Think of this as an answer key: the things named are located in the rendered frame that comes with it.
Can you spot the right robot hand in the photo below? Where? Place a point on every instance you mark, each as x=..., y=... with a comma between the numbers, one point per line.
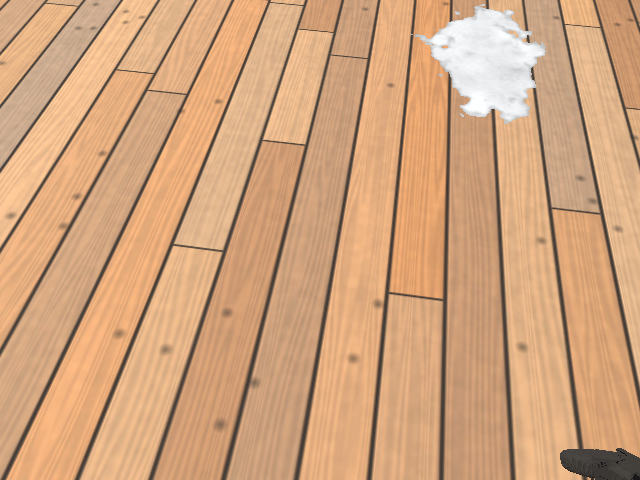
x=602, y=464

